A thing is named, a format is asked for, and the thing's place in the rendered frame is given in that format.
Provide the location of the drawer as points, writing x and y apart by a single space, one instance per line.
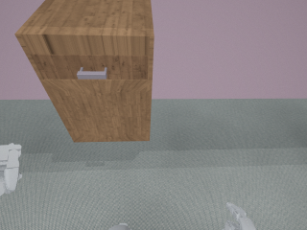
118 67

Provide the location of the robot left hand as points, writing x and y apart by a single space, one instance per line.
9 167

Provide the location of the cabinet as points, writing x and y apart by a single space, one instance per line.
95 110

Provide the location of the handle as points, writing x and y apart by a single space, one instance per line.
92 75

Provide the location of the robot right hand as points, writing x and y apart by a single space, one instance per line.
240 215

